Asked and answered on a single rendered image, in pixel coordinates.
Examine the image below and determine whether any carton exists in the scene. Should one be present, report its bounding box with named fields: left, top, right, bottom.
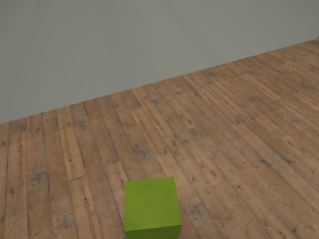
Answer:
left=125, top=176, right=182, bottom=239

